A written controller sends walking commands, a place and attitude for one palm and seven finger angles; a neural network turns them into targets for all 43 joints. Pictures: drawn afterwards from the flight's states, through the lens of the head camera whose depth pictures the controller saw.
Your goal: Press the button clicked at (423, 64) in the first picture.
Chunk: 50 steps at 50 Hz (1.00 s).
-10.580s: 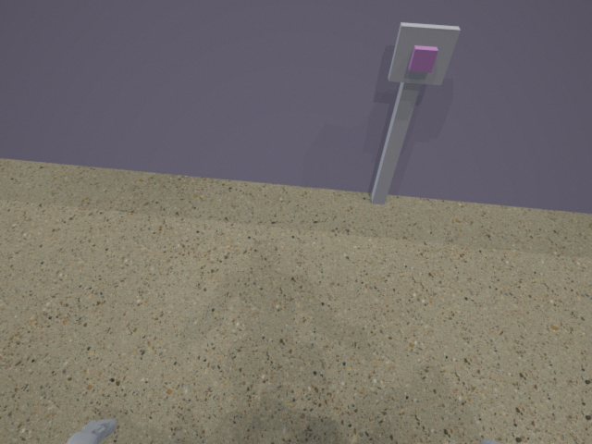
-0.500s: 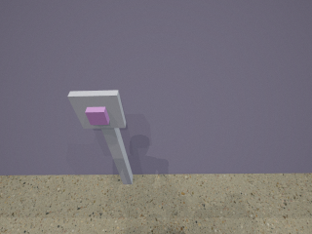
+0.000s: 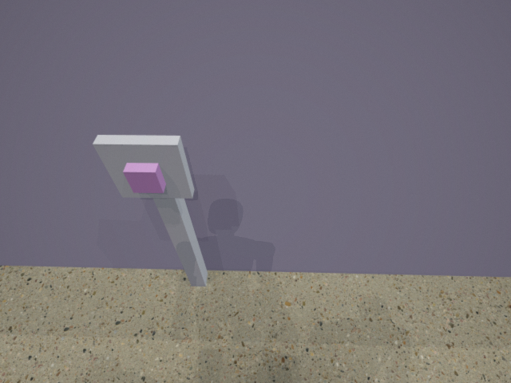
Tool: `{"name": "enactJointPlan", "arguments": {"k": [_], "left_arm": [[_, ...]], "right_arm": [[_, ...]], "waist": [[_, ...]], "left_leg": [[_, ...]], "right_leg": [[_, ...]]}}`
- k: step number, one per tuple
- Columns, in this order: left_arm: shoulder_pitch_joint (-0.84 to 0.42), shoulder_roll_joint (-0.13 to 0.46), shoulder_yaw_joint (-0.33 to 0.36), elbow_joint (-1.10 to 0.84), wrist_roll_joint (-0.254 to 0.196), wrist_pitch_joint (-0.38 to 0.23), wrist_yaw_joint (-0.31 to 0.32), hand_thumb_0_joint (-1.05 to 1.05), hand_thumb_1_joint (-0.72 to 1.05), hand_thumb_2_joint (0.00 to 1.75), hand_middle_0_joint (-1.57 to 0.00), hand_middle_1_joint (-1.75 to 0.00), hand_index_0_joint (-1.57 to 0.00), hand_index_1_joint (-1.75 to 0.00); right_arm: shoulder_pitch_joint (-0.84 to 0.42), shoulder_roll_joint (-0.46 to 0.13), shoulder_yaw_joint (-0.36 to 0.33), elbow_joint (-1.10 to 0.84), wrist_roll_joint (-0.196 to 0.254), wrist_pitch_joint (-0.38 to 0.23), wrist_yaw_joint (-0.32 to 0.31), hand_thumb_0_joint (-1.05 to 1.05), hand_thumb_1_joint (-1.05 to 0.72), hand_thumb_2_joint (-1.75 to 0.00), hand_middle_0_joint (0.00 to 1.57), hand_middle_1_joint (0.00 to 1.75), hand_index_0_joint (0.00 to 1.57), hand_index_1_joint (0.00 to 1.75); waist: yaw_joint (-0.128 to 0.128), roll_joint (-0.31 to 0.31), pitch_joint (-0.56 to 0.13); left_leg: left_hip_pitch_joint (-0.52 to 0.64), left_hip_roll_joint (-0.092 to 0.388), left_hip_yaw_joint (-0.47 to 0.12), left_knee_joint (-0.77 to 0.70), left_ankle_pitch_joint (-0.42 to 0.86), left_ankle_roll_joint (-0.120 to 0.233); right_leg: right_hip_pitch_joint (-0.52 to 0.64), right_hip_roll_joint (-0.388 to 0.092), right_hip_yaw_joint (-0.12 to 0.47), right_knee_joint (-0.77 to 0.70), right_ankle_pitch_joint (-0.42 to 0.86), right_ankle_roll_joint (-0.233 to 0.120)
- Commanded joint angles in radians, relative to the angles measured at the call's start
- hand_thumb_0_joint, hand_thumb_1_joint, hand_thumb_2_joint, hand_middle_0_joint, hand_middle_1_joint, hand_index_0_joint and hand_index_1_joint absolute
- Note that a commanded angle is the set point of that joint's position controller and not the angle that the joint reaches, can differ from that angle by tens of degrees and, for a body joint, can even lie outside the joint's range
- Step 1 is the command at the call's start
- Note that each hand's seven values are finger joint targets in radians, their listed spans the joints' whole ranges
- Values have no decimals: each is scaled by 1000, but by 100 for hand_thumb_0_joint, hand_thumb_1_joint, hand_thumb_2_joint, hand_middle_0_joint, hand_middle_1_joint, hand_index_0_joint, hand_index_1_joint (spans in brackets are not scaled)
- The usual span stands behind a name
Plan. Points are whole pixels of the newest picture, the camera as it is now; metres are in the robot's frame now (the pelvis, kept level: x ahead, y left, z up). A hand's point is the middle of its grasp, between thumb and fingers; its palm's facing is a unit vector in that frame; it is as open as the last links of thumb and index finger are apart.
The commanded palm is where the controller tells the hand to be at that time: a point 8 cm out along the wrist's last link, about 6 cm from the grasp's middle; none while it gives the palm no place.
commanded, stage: come to a stop and stand still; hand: left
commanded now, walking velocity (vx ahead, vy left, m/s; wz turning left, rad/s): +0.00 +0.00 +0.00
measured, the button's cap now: (146, 177) +0.53 +0.28 -0.05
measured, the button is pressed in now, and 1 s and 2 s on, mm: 0 0 0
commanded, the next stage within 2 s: look again from close up in 0.08 s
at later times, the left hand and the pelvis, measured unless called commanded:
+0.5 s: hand out of the picture +0.03 +0.18 -0.17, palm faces +0.02 -0.98 -0.21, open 7.3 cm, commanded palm none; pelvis +0.02 +0.00 +0.00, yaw +0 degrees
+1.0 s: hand out of the picture +0.03 +0.20 -0.18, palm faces +0.06 -0.98 -0.20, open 7.4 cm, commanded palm none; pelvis +0.03 +0.02 +0.00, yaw +1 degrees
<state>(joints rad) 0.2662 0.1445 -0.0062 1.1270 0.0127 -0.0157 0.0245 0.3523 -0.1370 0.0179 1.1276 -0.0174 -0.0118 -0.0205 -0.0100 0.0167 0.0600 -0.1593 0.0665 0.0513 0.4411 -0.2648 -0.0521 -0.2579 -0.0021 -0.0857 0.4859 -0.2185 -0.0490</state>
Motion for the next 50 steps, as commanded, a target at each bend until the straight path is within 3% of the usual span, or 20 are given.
{"name": "enactJointPlan", "arguments": {"k": [1, 8, 19, 24, 26, 32, 38, 40, 43, 46, 48, 49, 50], "left_arm": [[44, 115, 22, -24, -6, -19, 5, 0, 90, 90, -20, -30, -20, -30], [40, 105, 22, -19, -4, -15, 6, 0, 90, 90, -20, -30, -20, -30], [39, 114, 25, -23, -1, -18, 7, 0, 90, 90, -20, -30, -20, -30], [41, 117, 26, -26, -2, -17, 6, 0, 90, 90, -20, -30, -20, -30], [38, 116, 27, -28, -1, -15, 6, 0, 90, 90, -20, -30, -20, -30], [39, 115, 26, -28, -1, -13, 5, 0, 90, 90, -20, -30, -20, -30], [45, 113, 27, -28, -1, -14, 6, 0, 90, 90, -20, -30, -20, -30], [45, 123, 31, -32, 1, -14, 6, 0, 90, 90, -20, -30, -20, -30], [53, 137, 42, -42, 5, -9, 8, 0, 90, 90, -20, -30, -20, -30], [70, 167, 60, -51, 9, -2, 9, 0, 90, 90, -20, -30, -20, -30], [77, 176, 73, -62, 10, 1, 12, 0, 90, 90, -20, -30, -20, -30], [70, 177, 78, -71, 11, 1, 13, 0, 90, 90, -20, -30, -20, -30], [50, 166, 78, -78, 10, 4, 13, 0, 90, 90, -20, -30, -20, -30]], "right_arm": [[72, -66, -16, -16, 2, -15, -9, 0, -90, -90, 20, 30, 20, 30], [59, -64, -18, -10, 3, -13, -13, 0, -90, -90, 20, 30, 20, 30], [32, -68, -22, -13, 2, -14, -15, 0, -90, -90, 20, 30, 20, 30], [22, -76, -22, -16, 2, -16, -16, 0, -90, -90, 20, 30, 20, 30], [21, -77, -23, -18, 2, -16, -17, 0, -90, -90, 20, 30, 20, 30], [17, -83, -23, -14, 2, -17, -18, 0, -90, -90, 20, 30, 20, 30], [19, -80, -24, -11, 3, -18, -19, 0, -90, -90, 20, 30, 20, 30], [26, -85, -24, -11, 2, -16, -18, 0, -90, -90, 20, 30, 20, 30], [29, -82, -27, -22, -1, -5, -13, 0, -90, -90, 20, 30, 20, 30], [31, -71, -32, -40, -3, 7, -7, 0, -90, -90, 20, 30, 20, 30], [34, -66, -34, -51, -5, 7, -5, 0, -90, -90, 20, 30, 20, 30], [45, -63, -35, -52, -5, 6, -4, 0, -90, -90, 20, 30, 20, 30], [56, -55, -34, -48, -4, 3, -5, 0, -90, -90, 20, 30, 20, 30]], "waist": [[8, -6, -23], [9, -14, 17], [10, -30, 1], [13, 5, -13], [12, -15, -5], [16, 6, 3], [15, -20, -3], [20, -3, -7], [28, -30, 22], [35, -113, 33], [35, -149, 35], [31, -148, 35], [17, -128, 37]], "left_leg": [[-52, 34, -35, -71, 79, 57], [-56, 40, -32, -82, 80, 57], [-31, 38, -31, -77, 124, 56], [-21, 41, -35, -78, 138, 57], [-22, 45, -36, -83, 143, 58], [-27, 46, -39, -85, 143, 60], [-23, 45, -40, -81, 148, 62], [-35, 34, -31, -70, 104, 62], [-77, 13, -14, -30, 20, 60], [-130, -22, 15, 51, -75, 54], [-142, -26, 24, 89, -95, 53], [-132, -23, 21, 85, -89, 54], [-80, -17, 12, 34, -57, 55]], "right_leg": [[76, -117, 135, -127, 55, -10], [64, -111, 126, -120, 81, -5], [87, -118, 120, -111, 170, -3], [96, -116, 116, -101, 184, -4], [95, -112, 110, -97, 189, -3], [93, -112, 106, -94, 170, -2], [100, -114, 107, -90, 190, -2], [108, -125, 116, -89, 141, -11], [87, -152, 160, -103, 25, -32], [85, -214, 236, -161, -100, -69], [65, -262, 279, -182, -108, -94], [51, -270, 276, -172, -94, -99], [6, -247, 238, -143, -70, -86]]}}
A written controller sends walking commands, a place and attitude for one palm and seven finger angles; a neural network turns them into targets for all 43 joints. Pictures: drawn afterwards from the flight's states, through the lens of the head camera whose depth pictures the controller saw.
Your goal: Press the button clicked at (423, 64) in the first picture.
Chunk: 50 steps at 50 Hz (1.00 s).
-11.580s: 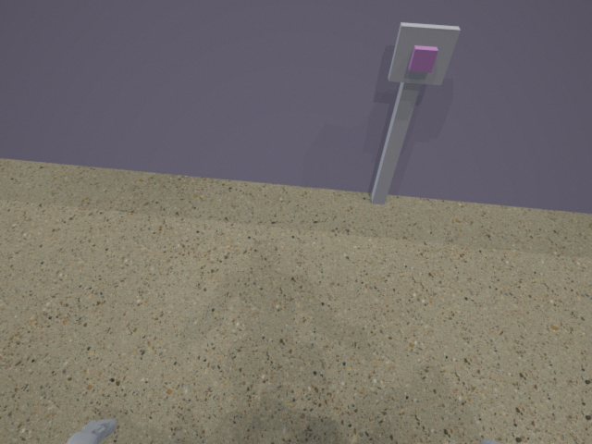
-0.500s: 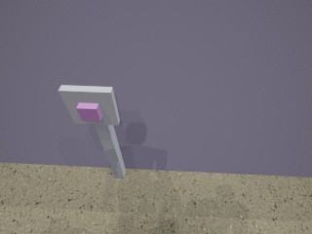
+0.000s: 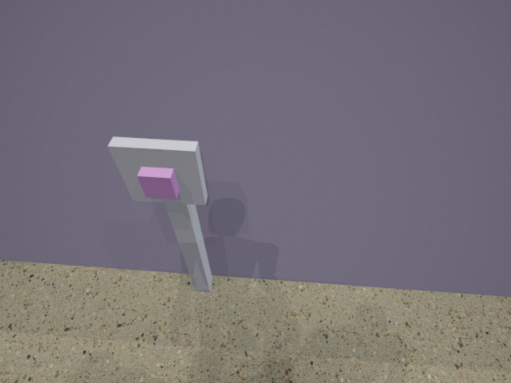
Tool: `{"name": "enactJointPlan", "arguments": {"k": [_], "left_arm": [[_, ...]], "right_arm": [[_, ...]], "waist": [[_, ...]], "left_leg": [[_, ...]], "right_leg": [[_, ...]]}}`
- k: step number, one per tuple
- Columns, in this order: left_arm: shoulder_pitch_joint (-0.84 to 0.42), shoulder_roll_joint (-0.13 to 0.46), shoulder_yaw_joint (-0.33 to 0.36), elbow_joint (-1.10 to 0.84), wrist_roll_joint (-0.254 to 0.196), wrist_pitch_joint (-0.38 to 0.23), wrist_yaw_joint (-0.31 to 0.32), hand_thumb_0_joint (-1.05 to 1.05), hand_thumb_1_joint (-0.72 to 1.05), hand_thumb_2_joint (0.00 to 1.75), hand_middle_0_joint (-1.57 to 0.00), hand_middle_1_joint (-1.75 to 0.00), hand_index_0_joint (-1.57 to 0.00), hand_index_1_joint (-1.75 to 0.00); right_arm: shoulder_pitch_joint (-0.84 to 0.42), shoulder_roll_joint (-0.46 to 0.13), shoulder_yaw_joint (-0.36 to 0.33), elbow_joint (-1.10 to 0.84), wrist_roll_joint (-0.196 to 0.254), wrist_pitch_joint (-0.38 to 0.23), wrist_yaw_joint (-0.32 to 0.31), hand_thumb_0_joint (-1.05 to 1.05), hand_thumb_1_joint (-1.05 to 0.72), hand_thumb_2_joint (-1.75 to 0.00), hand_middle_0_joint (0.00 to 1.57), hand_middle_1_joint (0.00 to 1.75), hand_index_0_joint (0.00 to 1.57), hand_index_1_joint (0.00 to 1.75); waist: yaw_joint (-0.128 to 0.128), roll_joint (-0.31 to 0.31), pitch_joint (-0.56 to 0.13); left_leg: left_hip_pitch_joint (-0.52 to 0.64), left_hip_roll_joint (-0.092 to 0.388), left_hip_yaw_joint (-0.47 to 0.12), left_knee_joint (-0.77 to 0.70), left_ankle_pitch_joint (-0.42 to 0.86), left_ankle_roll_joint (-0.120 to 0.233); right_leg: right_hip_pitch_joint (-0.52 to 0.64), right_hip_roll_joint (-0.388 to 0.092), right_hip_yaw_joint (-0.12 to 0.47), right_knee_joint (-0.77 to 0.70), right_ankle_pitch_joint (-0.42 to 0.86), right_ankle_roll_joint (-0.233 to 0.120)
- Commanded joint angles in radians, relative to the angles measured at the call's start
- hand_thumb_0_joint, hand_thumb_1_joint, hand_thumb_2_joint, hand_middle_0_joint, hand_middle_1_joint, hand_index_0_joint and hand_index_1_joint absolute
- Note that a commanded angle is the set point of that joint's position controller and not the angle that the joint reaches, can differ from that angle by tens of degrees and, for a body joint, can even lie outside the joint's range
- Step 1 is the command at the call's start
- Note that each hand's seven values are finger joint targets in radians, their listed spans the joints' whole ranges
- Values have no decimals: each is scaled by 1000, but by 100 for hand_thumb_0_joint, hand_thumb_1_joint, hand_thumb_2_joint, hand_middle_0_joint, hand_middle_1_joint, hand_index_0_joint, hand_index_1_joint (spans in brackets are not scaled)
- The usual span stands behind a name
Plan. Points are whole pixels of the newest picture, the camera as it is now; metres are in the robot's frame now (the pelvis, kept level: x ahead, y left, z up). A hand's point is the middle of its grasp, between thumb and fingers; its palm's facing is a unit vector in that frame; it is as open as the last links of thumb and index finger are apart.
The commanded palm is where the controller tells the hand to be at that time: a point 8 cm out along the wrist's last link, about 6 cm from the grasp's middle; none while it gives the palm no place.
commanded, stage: come to a stop and stand still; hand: left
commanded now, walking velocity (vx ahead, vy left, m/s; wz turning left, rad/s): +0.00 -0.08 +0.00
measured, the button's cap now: (159, 182) +0.51 +0.25 -0.04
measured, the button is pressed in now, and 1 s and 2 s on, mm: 0 0 0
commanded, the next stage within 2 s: look again from close up in 1.08 s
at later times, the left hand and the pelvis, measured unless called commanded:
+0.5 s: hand out of the picture +0.04 +0.19 -0.17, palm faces -0.01 -0.97 -0.23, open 7.3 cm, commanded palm none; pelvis +0.01 +0.01 +0.00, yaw -1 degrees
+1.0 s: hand out of the picture -0.01 +0.17 -0.16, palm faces -0.01 -0.98 -0.22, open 7.4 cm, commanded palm none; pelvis -0.02 +0.00 +0.00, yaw -1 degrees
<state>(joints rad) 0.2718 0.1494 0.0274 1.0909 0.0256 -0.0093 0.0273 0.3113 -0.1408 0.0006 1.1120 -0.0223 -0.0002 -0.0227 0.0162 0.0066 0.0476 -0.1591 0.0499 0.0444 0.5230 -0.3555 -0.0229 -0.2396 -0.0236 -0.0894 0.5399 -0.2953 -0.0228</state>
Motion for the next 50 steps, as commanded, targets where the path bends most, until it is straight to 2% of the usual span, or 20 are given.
{"name": "enactJointPlan", "arguments": {"k": [1, 3, 4, 5, 7, 11, 13, 16, 21, 22, 23, 24, 25, 26, 27, 28, 31, 35, 40, 50], "left_arm": [[19, 138, 36, -52, -4, 0, 8, 0, 90, 90, -20, -30, -20, -30], [-7, 73, 18, -67, -5, 3, 3, 0, 90, 90, -20, -30, -20, -30], [0, 56, 10, -61, -5, 2, 4, 0, 90, 90, -20, -30, -20, -30], [13, 52, 5, -51, -7, 1, 4, 0, 90, 90, -20, -30, -20, -30], [44, 50, 2, -23, -11, -5, 3, 0, 90, 90, -20, -30, -20, -30], [50, 71, 3, -2, -15, -8, 7, 0, 90, 90, -20, -30, -20, -30], [46, 82, 6, -4, -16, -7, 10, 0, 90, 90, -20, -30, -20, -30], [41, 87, 7, -5, -15, -5, 12, 0, 90, 90, -20, -30, -20, -30], [22, 99, 6, -9, -13, -8, 10, 0, 90, 90, -20, -30, -20, -30], [130, 140, 8, 26, -9, -20, 50, 0, 90, 90, -20, -30, -20, -30], [99, 172, 19, -20, -10, -35, 45, 0, 90, 90, -20, -30, -20, -30], [57, 158, 5, -32, -13, -37, 40, 0, 90, 90, -20, -30, -20, -30], [27, 134, -1, -48, -11, -32, 35, 0, 90, 90, -20, -30, -20, -30], [7, 116, -3, -59, -13, -30, 31, 0, 90, 90, -20, -30, -20, -30], [17, 103, -6, -60, -18, -31, 29, 0, 90, 90, -20, -30, -20, -30], [18, 104, -6, -57, -18, -26, 27, 0, 90, 90, -20, -30, -20, -30], [0, 106, -14, -55, -15, -12, 17, 0, 90, 90, -20, -30, -20, -30], [-4, 124, -17, -62, -15, -5, 8, 0, 90, 90, -20, -30, -20, -30], [3, 137, -12, -63, -16, -8, 3, 0, 90, 90, -20, -30, -20, -30], [32, 122, -13, -22, -19, -18, 1, 0, 90, 90, -20, -30, -20, -30]], "right_arm": [[122, -50, -15, -23, 2, -15, -3, 0, -90, -90, 20, 30, 20, 30], [154, -101, -18, -8, -2, -34, -11, 0, -90, -90, 20, 30, 20, 30], [132, -111, -20, -11, 0, -36, -19, 0, -90, -90, 20, 30, 20, 30], [115, -111, -18, -15, 1, -37, -25, 0, -90, -90, 20, 30, 20, 30], [97, -101, -18, -18, 6, -40, -31, 0, -90, -90, 20, 30, 20, 30], [85, -88, -22, -6, 9, -40, -35, 0, -90, -90, 20, 30, 20, 30], [82, -92, -26, -5, 10, -38, -37, 0, -90, -90, 20, 30, 20, 30], [68, -82, -27, 0, 10, -34, -38, 0, -90, -90, 20, 30, 20, 30], [52, -83, -25, 7, 8, -34, -32, 0, -90, -90, 20, 30, 20, 30], [-49, -154, -47, -69, 25, -34, -18, 0, -90, -90, 20, 30, 20, 30], [18, -84, -37, -103, 20, -30, -8, 0, -90, -90, 20, 30, 20, 30], [25, -61, -31, -99, 24, -26, -6, 0, -90, -90, 20, 30, 20, 30], [57, -59, -29, -96, 20, -28, -3, 0, -90, -90, 20, 30, 20, 30], [74, -74, -28, -90, 10, -34, -1, 0, -90, -90, 20, 30, 20, 30], [75, -97, -26, -88, 5, -33, -8, 0, -90, -90, 20, 30, 20, 30], [64, -100, -24, -95, 6, -30, -10, 0, -90, -90, 20, 30, 20, 30], [28, -105, -16, -116, 7, -19, -10, 0, -90, -90, 20, 30, 20, 30], [26, -111, -9, -118, 7, -12, -1, 0, -90, -90, 20, 30, 20, 30], [47, -112, -5, -96, 3, -13, 5, 0, -90, -90, 20, 30, 20, 30], [81, -91, 3, -36, 7, -23, -1, 0, -90, -90, 20, 30, 20, 30]], "waist": [[-25, -54, 44], [-25, 149, 37], [-12, 167, 42], [-6, 142, 38], [2, 63, 13], [-9, 27, -16], [-12, 37, -27], [-10, 26, -35], [-10, -6, -31], [27, -44, -70], [-24, -43, -156], [-36, -70, -146], [-50, -18, -137], [-40, 88, -117], [-34, 100, -91], [-30, 108, -78], [-28, 29, 28], [-27, -46, 93], [-28, -28, 63], [-21, -10, 25]], "left_leg": [[-18, 12, -6, -115, 111, 33], [1, 127, -125, -188, 398, 89], [14, 155, -146, -189, 534, 116], [18, 155, -140, -169, 602, 123], [31, 124, -100, -126, 655, 103], [53, 90, -53, -114, 688, 63], [67, 88, -46, -115, 704, 58], [65, 87, -40, -118, 658, 56], [35, 78, -45, -149, 466, 54], [-13, 90, 16, 115, 555, 18], [-101, 29, -9, 84, 160, 22], [-91, 25, -8, -4, 23, 20], [-43, 33, -27, -80, 147, 27], [-19, 63, -50, -75, 364, 39], [-15, 89, -56, -51, 518, 47], [-8, 94, -52, -55, 545, 47], [-56, 81, -59, -107, 322, 52], [-101, 44, -51, -158, 47, 49], [-71, 31, -40, -160, 37, 48], [-62, 42, -42, -160, 122, 40]], "right_leg": [[-45, -162, 175, -134, 37, -85], [-48, -39, 28, 27, 25, -17], [-53, -24, 13, 39, -7, -8], [-36, -26, 21, 24, -5, -8], [26, -47, 46, -19, 148, -12], [85, -72, 60, -23, 399, -10], [90, -77, 62, -22, 435, -8], [101, -85, 71, -34, 471, -9], [113, -89, 83, -69, 407, -17], [108, -141, 144, -81, 810, 8], [230, -204, 185, -41, 876, -41], [180, -209, 169, -40, 752, -61], [134, -164, 132, -8, 617, -53], [103, -115, 96, 17, 486, -34], [81, -91, 87, 10, 430, -28], [74, -85, 71, 3, 368, -27], [25, -74, 88, -57, 232, -22], [-24, -82, 138, -156, -8, -22], [-33, -86, 157, -193, -96, -24], [27, -90, 139, -171, 56, -27]]}}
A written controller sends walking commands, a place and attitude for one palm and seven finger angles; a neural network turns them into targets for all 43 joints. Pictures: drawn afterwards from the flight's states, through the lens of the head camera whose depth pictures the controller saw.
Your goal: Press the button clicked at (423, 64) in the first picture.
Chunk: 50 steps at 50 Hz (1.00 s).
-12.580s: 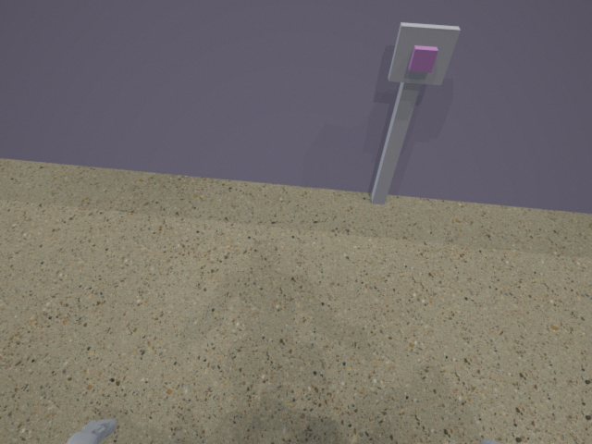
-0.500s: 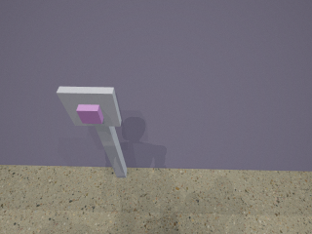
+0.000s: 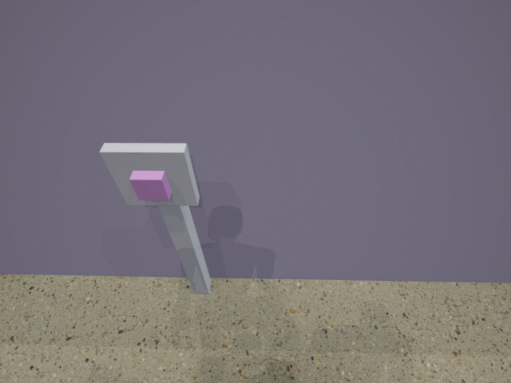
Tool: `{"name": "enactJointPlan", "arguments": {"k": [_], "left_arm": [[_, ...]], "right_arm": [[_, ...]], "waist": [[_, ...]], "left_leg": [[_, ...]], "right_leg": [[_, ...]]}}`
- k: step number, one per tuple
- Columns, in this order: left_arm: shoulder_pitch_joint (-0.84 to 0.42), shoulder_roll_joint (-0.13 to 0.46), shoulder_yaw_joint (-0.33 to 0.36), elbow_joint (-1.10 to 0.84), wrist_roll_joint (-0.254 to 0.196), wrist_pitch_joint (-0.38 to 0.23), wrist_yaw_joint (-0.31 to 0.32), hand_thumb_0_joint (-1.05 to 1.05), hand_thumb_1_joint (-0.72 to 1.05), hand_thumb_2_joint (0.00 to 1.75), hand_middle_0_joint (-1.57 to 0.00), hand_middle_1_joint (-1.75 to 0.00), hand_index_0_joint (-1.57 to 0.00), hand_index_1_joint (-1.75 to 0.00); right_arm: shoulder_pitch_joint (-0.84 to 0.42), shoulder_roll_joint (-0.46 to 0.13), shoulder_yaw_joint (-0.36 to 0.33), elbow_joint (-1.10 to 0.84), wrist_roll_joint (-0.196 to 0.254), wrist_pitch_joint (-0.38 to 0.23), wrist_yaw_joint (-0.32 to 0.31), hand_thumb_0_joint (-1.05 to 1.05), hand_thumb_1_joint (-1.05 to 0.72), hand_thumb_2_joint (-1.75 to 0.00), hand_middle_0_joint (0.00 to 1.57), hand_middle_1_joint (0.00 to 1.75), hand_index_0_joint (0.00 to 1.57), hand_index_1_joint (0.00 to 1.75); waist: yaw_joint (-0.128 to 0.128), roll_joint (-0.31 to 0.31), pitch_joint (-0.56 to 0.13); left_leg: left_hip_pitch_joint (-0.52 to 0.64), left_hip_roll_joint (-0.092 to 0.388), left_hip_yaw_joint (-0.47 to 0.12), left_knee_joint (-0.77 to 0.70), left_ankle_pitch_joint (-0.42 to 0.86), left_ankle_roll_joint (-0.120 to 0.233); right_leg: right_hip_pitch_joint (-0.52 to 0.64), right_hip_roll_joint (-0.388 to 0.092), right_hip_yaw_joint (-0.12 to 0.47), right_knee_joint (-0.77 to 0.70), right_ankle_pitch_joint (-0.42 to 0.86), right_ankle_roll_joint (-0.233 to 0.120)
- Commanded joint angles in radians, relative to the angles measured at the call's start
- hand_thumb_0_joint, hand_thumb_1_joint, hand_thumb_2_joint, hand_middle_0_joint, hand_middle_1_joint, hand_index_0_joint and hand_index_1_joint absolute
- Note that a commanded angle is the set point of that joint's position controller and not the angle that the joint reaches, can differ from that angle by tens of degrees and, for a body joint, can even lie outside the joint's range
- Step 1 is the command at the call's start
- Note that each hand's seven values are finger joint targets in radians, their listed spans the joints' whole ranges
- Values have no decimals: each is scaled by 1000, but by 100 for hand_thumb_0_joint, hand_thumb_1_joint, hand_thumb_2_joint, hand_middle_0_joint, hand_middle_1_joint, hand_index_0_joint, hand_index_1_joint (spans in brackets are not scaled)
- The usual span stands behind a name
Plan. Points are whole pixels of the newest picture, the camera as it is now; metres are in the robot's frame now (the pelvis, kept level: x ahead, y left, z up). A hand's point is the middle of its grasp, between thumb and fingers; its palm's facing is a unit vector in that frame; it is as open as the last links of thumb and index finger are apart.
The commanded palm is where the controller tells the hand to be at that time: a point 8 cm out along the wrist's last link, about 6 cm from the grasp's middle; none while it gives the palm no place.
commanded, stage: come to a stop and stand still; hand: left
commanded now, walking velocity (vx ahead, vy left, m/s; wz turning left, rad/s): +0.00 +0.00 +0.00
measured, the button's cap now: (151, 184) +0.52 +0.27 -0.05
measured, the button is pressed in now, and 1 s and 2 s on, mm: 0 0 0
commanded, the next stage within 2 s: look again from close up in 0.08 s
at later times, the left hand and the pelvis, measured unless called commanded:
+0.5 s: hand out of the picture +0.01 +0.17 -0.17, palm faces +0.03 -0.98 -0.20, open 7.3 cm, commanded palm none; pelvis +0.01 +0.00 +0.00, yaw +0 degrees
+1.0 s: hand out of the picture +0.02 +0.18 -0.18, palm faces +0.07 -0.98 -0.20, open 7.4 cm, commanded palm none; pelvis +0.02 +0.01 +0.00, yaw +1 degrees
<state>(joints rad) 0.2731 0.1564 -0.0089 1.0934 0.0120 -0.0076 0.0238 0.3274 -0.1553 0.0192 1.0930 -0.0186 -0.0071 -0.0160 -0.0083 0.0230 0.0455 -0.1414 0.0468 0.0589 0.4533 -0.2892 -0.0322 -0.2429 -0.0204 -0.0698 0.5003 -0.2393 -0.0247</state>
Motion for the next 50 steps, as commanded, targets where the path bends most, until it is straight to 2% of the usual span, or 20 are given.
{"name": "enactJointPlan", "arguments": {"k": [1, 6, 11, 18, 21, 23, 24, 27, 30, 37, 40, 42, 45, 47, 49, 50], "left_arm": [[29, 114, 22, -21, -5, -20, 6, 0, 90, 90, -20, -30, -20, -30], [41, 104, 22, -2, -4, -21, 7, 0, 90, 90, -20, -30, -20, -30], [47, 95, 23, 11, -4, -22, 8, 0, 90, 90, -20, -30, -20, -30], [45, 88, 25, 13, -2, -21, 10, 0, 90, 90, -20, -30, -20, -30], [46, 88, 27, 13, -2, -22, 10, 0, 90, 90, -20, -30, -20, -30], [48, 88, 27, 13, -2, -23, 10, 0, 90, 90, -20, -30, -20, -30], [44, 91, 27, 13, -2, -22, 10, 0, 90, 90, -20, -30, -20, -30], [42, 89, 28, 10, 0, -21, 10, 0, 90, 90, -20, -30, -20, -30], [39, 94, 29, 10, -1, -19, 9, 0, 90, 90, -20, -30, -20, -30], [39, 100, 30, 6, 0, -21, 9, 0, 90, 90, -20, -30, -20, -30], [36, 119, 36, -4, 2, -22, 9, 0, 90, 90, -20, -30, -20, -30], [38, 126, 42, -10, 4, -19, 10, 0, 90, 90, -20, -30, -20, -30], [57, 154, 59, -21, 6, -12, 12, 0, 90, 90, -20, -30, -20, -30], [56, 164, 72, -34, 9, -7, 15, 0, 90, 90, -20, -30, -20, -30], [43, 169, 82, -51, 10, -4, 15, 0, 90, 90, -20, -30, -20, -30], [34, 166, 85, -60, 10, -2, 15, 0, 90, 90, -20, -30, -20, -30]], "right_arm": [[68, -71, -17, -8, 3, -16, -9, 0, -90, -90, 20, 30, 20, 30], [75, -57, -17, 14, 5, -15, -13, 0, -90, -90, 20, 30, 20, 30], [76, -49, -18, 27, 5, -18, -16, 0, -90, -90, 20, 30, 20, 30], [66, -46, -20, 32, 6, -19, -20, 0, -90, -90, 20, 30, 20, 30], [61, -47, -24, 30, 5, -22, -21, 0, -90, -90, 20, 30, 20, 30], [52, -50, -24, 29, 5, -23, -22, 0, -90, -90, 20, 30, 20, 30], [51, -49, -23, 30, 5, -22, -22, 0, -90, -90, 20, 30, 20, 30], [46, -52, -24, 30, 5, -21, -23, 0, -90, -90, 20, 30, 20, 30], [40, -56, -24, 29, 4, -21, -23, 0, -90, -90, 20, 30, 20, 30], [34, -64, -25, 26, 4, -21, -23, 0, -90, -90, 20, 30, 20, 30], [39, -69, -27, 24, 3, -19, -21, 0, -90, -90, 20, 30, 20, 30], [40, -68, -27, 17, 2, -12, -18, 0, -90, -90, 20, 30, 20, 30], [46, -56, -30, -2, 0, 1, -13, 0, -90, -90, 20, 30, 20, 30], [49, -51, -35, -12, -1, 6, -11, 0, -90, -90, 20, 30, 20, 30], [67, -46, -37, -17, -3, 4, -8, 0, -90, -90, 20, 30, 20, 30], [76, -47, -38, -16, -3, 1, -8, 0, -90, -90, 20, 30, 20, 30]], "waist": [[3, -26, 26], [5, -39, 23], [7, -13, 10], [8, -22, 29], [9, -8, -1], [11, -9, 8], [9, -25, 10], [12, -21, 28], [12, -9, 26], [12, -28, 13], [17, -12, 10], [22, -28, 28], [29, -105, 33], [28, -128, 49], [21, -129, 39], [17, -111, 44]], "left_leg": [[-78, 49, -59, -92, 69, 49], [-72, 50, -51, -85, 82, 45], [-63, 54, -50, -84, 111, 44], [-67, 57, -49, -82, 130, 44], [-42, 61, -52, -81, 169, 45], [-47, 61, -49, -80, 176, 44], [-49, 60, -52, -81, 170, 44], [-51, 61, -51, -83, 177, 45], [-51, 60, -50, -88, 161, 44], [-39, 60, -51, -81, 182, 45], [-57, 47, -38, -69, 120, 43], [-81, 34, -29, -45, 75, 41], [-134, 0, -2, 30, -26, 32], [-142, -4, 9, 65, -56, 31], [-120, -5, 6, 50, -43, 33], [-104, -5, 4, 28, -20, 35]], "right_leg": [[39, -91, 111, -126, 21, -26], [49, -96, 109, -125, 63, -27], [64, -94, 104, -113, 112, -27], [63, -95, 97, -105, 152, -24], [79, -91, 93, -90, 205, -24], [79, -96, 92, -88, 224, -23], [79, -96, 89, -88, 218, -23], [72, -96, 89, -90, 221, -22], [72, -97, 89, -92, 200, -23], [81, -99, 88, -90, 234, -24], [87, -113, 109, -101, 170, -34], [76, -131, 135, -109, 112, -46], [69, -196, 208, -162, -15, -82], [35, -233, 241, -183, -56, -103], [9, -240, 240, -163, -53, -108], [-4, -225, 215, -133, -35, -100]]}}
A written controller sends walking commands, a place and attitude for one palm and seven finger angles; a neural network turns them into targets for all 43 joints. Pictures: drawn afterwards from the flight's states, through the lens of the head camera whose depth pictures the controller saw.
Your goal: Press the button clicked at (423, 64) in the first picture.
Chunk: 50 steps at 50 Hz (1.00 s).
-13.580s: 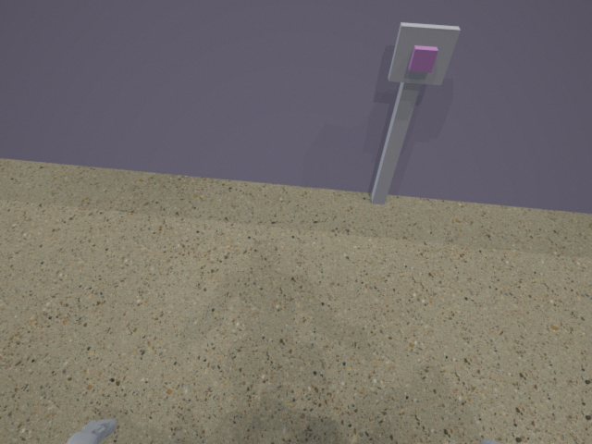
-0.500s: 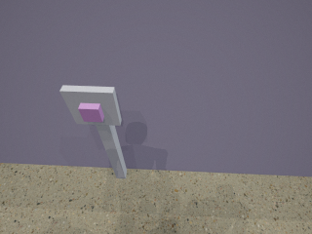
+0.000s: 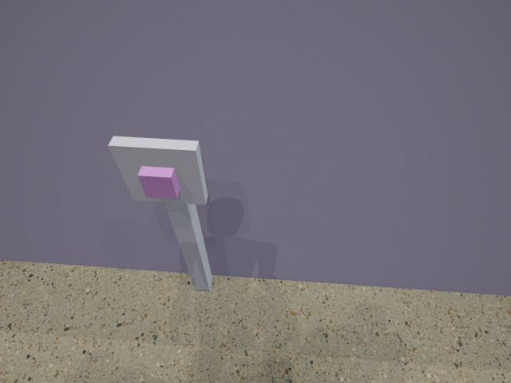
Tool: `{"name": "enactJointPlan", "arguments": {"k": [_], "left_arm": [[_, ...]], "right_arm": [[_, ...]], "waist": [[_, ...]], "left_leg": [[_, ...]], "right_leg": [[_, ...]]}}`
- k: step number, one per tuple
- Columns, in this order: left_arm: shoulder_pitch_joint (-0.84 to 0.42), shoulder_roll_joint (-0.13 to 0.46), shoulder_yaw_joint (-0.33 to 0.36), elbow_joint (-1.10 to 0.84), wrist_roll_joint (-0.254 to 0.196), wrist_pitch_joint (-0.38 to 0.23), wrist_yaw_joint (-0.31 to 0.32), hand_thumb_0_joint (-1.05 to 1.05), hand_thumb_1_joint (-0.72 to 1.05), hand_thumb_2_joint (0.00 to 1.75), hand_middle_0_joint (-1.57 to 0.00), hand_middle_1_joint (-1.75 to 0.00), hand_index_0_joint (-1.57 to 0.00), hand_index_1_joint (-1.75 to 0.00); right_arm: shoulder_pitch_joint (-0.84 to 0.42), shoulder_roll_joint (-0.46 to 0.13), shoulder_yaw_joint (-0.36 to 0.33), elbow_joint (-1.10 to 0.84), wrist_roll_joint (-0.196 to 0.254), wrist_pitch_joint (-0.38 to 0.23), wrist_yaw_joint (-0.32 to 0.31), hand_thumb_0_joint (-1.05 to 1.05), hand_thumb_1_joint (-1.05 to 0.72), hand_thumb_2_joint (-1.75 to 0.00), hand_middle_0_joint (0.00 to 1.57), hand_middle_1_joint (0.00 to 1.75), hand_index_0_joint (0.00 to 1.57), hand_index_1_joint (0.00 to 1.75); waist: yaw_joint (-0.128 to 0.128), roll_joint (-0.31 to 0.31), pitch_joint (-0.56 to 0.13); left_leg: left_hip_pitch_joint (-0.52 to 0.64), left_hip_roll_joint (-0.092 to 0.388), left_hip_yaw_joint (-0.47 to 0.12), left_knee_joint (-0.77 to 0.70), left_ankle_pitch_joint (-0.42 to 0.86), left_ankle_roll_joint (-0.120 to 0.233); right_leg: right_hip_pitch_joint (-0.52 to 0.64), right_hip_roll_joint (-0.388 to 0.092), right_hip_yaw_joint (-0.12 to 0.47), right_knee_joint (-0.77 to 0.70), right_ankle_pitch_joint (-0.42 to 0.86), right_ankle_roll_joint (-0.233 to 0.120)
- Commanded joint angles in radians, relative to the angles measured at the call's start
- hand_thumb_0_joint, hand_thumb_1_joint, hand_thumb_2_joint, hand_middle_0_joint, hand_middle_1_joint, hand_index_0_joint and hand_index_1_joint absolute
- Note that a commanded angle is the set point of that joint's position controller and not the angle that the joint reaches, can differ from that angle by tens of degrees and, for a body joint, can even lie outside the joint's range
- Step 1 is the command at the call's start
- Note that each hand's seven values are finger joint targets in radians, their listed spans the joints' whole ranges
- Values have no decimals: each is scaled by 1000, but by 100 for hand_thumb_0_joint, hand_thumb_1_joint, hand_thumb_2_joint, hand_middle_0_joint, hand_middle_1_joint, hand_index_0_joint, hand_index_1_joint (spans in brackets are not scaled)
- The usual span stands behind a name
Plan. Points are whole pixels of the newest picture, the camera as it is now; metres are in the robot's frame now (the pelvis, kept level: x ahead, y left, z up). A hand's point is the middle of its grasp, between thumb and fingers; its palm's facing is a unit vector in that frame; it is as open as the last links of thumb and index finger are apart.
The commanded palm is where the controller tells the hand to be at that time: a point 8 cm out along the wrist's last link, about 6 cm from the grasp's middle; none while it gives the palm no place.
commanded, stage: come to a stop and stand still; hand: left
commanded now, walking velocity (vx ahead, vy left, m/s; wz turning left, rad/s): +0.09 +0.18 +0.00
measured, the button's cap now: (160, 181) +0.51 +0.25 -0.04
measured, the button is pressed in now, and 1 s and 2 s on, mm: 0 0 0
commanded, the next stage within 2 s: look again from close up in 1.00 s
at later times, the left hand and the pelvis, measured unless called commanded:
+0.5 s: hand out of the picture +0.06 +0.19 -0.17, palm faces +0.00 -0.97 -0.24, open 7.3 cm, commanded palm none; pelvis +0.01 +0.01 +0.00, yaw -1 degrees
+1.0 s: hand out of the picture -0.01 +0.17 -0.16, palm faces +0.00 -0.97 -0.22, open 7.4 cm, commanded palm none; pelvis -0.02 -0.01 +0.00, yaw -1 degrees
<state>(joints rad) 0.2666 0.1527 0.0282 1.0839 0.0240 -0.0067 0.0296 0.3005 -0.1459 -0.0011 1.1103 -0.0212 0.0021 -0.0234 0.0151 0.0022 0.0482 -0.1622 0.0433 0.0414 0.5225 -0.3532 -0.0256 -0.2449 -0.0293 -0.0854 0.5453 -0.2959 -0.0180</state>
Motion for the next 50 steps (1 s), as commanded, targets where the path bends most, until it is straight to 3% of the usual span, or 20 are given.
{"name": "enactJointPlan", "arguments": {"k": [1, 2, 4, 6, 7, 9, 12, 16, 21, 22, 23, 24, 25, 26, 27, 28, 31, 35, 42, 50], "left_arm": [[29, 161, 48, -58, -1, 0, 8, 0, 90, 90, -20, -30, -20, -30], [14, 139, 44, -68, -2, 4, 6, 0, 90, 90, -20, -30, -20, -30], [-10, 68, 22, -81, -2, 7, 3, 0, 90, 90, -20, -30, -20, -30], [-2, 56, 10, -65, -4, 3, 3, 0, 90, 90, -20, -30, -20, -30], [16, 54, 8, -52, -7, -1, 2, 0, 90, 90, -20, -30, -20, -30], [45, 70, 7, -25, -13, -8, 2, 0, 90, 90, -20, -30, -20, -30], [41, 89, 8, -14, -15, -11, 6, 0, 90, 90, -20, -30, -20, -30], [22, 103, 11, -18, -15, -9, 10, 0, 90, 90, -20, -30, -20, -30], [5, 118, 12, -20, -11, -11, 8, 0, 90, 90, -20, -30, -20, -30], [100, 130, 7, 15, -9, -21, 47, 0, 90, 90, -20, -30, -20, -30], [77, 163, 15, -32, -9, -35, 44, 0, 90, 90, -20, -30, -20, -30], [48, 149, 4, -41, -13, -37, 38, 0, 90, 90, -20, -30, -20, -30], [23, 130, -4, -54, -12, -34, 32, 0, 90, 90, -20, -30, -20, -30], [4, 117, -6, -64, -13, -32, 27, 0, 90, 90, -20, -30, -20, -30], [3, 114, -8, -63, -16, -29, 23, 0, 90, 90, -20, -30, -20, -30], [1, 113, -11, -64, -16, -23, 20, 0, 90, 90, -20, -30, -20, -30], [-10, 117, -15, -63, -13, -15, 10, 0, 90, 90, -20, -30, -20, -30], [-12, 131, -16, -65, -14, -8, 4, 0, 90, 90, -20, -30, -20, -30], [4, 138, -15, -52, -15, -13, -2, 0, 90, 90, -20, -30, -20, -30], [32, 126, -15, -10, -18, -23, -1, 0, 90, 90, -20, -30, -20, -30]], "right_arm": [[117, -62, -19, -34, 0, -10, 0, 0, -90, -90, 20, 30, 20, 30], [132, -73, -20, -34, -1, -17, -1, 0, -90, -90, 20, 30, 20, 30], [144, -113, -23, -30, -3, -30, -12, 0, -90, -90, 20, 30, 20, 30], [121, -113, -21, -34, 0, -35, -24, 0, -90, -90, 20, 30, 20, 30], [106, -115, -20, -36, 2, -38, -28, 0, -90, -90, 20, 30, 20, 30], [90, -108, -20, -34, 6, -44, -31, 0, -90, -90, 20, 30, 20, 30], [87, -103, -23, -21, 10, -43, -33, 0, -90, -90, 20, 30, 20, 30], [73, -98, -27, -9, 10, -41, -35, 0, -90, -90, 20, 30, 20, 30], [47, -100, -27, -2, 7, -39, -29, 0, -90, -90, 20, 30, 20, 30], [-33, -154, -42, -75, 23, -36, -14, 0, -90, -90, 20, 30, 20, 30], [31, -95, -35, -104, 14, -35, -7, 0, -90, -90, 20, 30, 20, 30], [38, -75, -29, -102, 18, -33, -5, 0, -90, -90, 20, 30, 20, 30], [67, -77, -26, -102, 15, -34, -4, 0, -90, -90, 20, 30, 20, 30], [68, -85, -25, -103, 7, -35, -4, 0, -90, -90, 20, 30, 20, 30], [56, -96, -23, -107, 4, -33, -7, 0, -90, -90, 20, 30, 20, 30], [40, -101, -21, -116, 5, -29, -8, 0, -90, -90, 20, 30, 20, 30], [27, -106, -15, -130, 6, -21, -5, 0, -90, -90, 20, 30, 20, 30], [28, -114, -9, -124, 4, -16, 0, 0, -90, -90, 20, 30, 20, 30], [49, -116, -1, -90, 3, -19, 3, 0, -90, -90, 20, 30, 20, 30], [73, -92, 5, -36, 7, -26, -2, 0, -90, -90, 20, 30, 20, 30]], "waist": [[-12, -51, 31], [-19, 19, 27], [-19, 181, 16], [-7, 121, 27], [3, 89, 19], [1, 56, -17], [-6, 13, -27], [-10, 31, -42], [-8, -7, -37], [18, -24, -66], [-23, -1, -155], [-29, -23, -143], [-42, 6, -142], [-34, 89, -115], [-29, 104, -84], [-26, 98, -44], [-29, -9, 25], [-28, -23, 74], [-25, -11, 39], [-19, -5, 6]], "left_leg": [[-57, 6, 10, -78, 81, 33], [-25, 37, -29, -118, 172, 48], [6, 149, -152, -180, 451, 118], [38, 172, -165, -155, 656, 149], [33, 153, -146, -128, 683, 138], [30, 104, -87, -104, 660, 93], [38, 85, -63, -108, 669, 68], [57, 85, -57, -121, 669, 62], [30, 77, -57, -145, 470, 60], [-17, 97, -1, 72, 564, 24], [-62, 41, -26, 36, 296, 25], [-60, 43, -28, -21, 189, 26], [-31, 57, -45, -57, 287, 35], [-17, 73, -54, -57, 405, 43], [-14, 85, -57, -58, 467, 48], [-22, 88, -58, -71, 445, 51], [-63, 73, -64, -114, 236, 54], [-83, 49, -51, -153, 66, 51], [-60, 44, -47, -164, 76, 48], [-46, 50, -37, -155, 150, 40]], "right_leg": [[-12, -189, 196, -132, 37, -95], [-33, -135, 132, -57, 57, -68], [-62, -24, 1, 73, -14, -10], [-62, -17, 17, 58, -49, -9], [-19, -27, 34, 13, 28, -12], [64, -56, 62, -23, 243, -16], [106, -74, 64, -23, 422, -12], [112, -78, 71, -29, 454, -13], [126, -87, 83, -71, 409, -21], [112, -132, 127, -67, 717, -1], [205, -174, 157, -20, 763, -37], [164, -173, 147, -17, 684, -47], [137, -139, 111, 0, 584, -43], [101, -108, 94, 4, 470, -38], [76, -90, 82, -7, 388, -33], [54, -81, 79, -26, 317, -31], [26, -74, 99, -85, 198, -29], [-19, -76, 138, -161, -3, -29], [-2, -77, 145, -186, -34, -28], [53, -90, 134, -167, 127, -34]]}}
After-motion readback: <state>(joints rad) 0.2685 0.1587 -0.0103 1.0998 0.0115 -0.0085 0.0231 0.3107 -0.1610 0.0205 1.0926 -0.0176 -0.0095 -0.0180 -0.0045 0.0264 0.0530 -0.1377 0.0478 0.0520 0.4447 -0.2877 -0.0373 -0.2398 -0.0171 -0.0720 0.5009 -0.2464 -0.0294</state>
